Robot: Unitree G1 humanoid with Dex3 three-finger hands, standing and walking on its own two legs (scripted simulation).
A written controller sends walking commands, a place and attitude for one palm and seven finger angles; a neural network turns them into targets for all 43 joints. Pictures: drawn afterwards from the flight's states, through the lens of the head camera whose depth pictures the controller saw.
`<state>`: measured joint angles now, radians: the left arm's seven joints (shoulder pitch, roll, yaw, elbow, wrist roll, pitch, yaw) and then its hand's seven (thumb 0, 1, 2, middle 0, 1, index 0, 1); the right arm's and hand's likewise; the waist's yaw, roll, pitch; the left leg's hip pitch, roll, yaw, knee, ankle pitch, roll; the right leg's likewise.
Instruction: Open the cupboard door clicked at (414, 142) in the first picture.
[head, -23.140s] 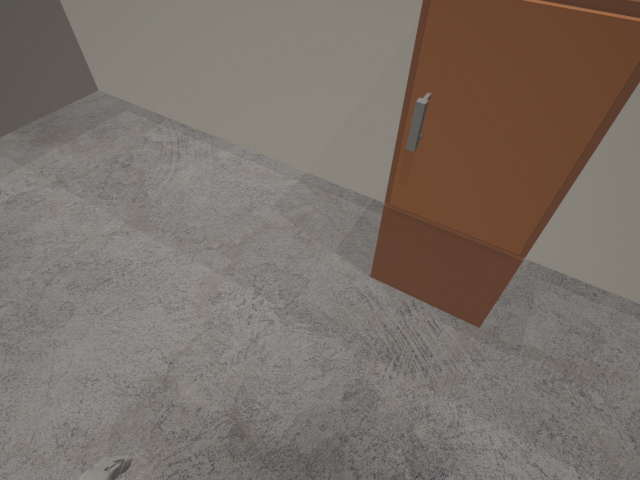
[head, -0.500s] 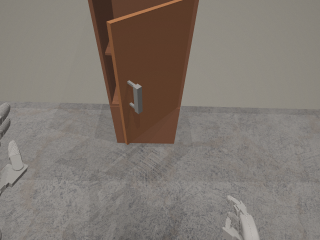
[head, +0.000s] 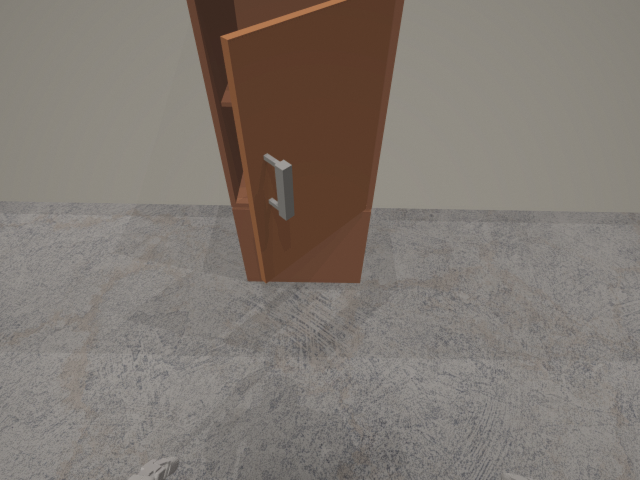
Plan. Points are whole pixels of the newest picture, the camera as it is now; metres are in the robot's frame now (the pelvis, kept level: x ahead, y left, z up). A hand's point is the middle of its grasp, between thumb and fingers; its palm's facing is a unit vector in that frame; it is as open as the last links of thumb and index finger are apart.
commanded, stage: let the arm hang, fingers relaxed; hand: left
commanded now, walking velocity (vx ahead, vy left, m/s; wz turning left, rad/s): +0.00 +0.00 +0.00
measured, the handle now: (278, 186) +0.64 +0.09 -0.02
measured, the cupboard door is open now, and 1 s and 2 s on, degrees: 46 46 46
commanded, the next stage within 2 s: look to check the result in 0.84 s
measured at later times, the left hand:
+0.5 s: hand out of the picture +0.02 +0.25 -0.14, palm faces +0.01 -0.93 -0.38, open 7.4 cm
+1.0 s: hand out of the picture +0.13 +0.20 -0.14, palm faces -0.04 -0.95 -0.32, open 7.4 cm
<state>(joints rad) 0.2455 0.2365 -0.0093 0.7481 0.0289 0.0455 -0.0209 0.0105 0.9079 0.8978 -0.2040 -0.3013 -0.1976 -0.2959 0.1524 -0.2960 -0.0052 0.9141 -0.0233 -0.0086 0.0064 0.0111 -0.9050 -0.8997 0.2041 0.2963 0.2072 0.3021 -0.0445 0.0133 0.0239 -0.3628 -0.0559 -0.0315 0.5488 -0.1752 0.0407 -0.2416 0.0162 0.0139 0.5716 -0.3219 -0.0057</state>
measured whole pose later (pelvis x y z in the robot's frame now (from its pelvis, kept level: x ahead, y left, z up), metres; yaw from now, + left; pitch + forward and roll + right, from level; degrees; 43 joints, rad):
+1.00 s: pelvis +0.04 -0.03 +0.02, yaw -1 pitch -1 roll +0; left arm 0.10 0.30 0.01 1.11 0.01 -0.02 0.01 0.00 0.91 0.90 -0.21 -0.30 -0.20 -0.30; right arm 0.11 -0.33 -0.01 1.14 -0.02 0.00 -0.02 0.01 -0.91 -0.90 0.20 0.30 0.21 0.30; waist -0.02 0.01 0.06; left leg -0.18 -0.02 -0.04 0.33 -0.13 0.00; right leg -0.06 0.05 0.02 0.32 -0.24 -0.04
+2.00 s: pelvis +0.02 -0.05 +0.00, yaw -13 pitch -1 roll +1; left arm 0.21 0.21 0.06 0.97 0.02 0.05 0.00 0.00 0.91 0.90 -0.21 -0.30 -0.20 -0.30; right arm 0.15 -0.24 -0.06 1.02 -0.02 0.07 -0.03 0.01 -0.91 -0.90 0.20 0.30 0.21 0.30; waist 0.01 0.03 0.13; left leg -0.42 0.04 0.03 0.94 -0.46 -0.03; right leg -0.28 0.04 0.04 0.64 -0.35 -0.05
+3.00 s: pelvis +0.02 -0.06 +0.00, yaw -47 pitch +2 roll -1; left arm 0.12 0.26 0.07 0.87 0.01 0.05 -0.05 0.01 0.91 0.90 -0.20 -0.30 -0.20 -0.30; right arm 0.29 -0.25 -0.03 0.91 -0.04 0.01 -0.03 0.01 -0.90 -0.90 0.20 0.30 0.21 0.30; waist -0.02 0.01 0.09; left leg -0.28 0.18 0.14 0.59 -0.33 -0.08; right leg -0.34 -0.01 -0.08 0.66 -0.34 0.01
